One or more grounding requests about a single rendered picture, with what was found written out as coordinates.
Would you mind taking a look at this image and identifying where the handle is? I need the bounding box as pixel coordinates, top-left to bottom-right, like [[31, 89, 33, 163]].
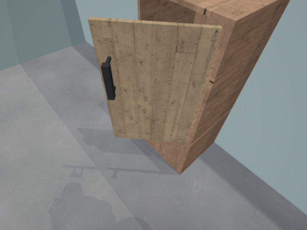
[[101, 57, 116, 100]]

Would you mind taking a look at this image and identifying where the cupboard door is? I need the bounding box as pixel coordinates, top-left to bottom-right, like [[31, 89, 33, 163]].
[[88, 17, 222, 143]]

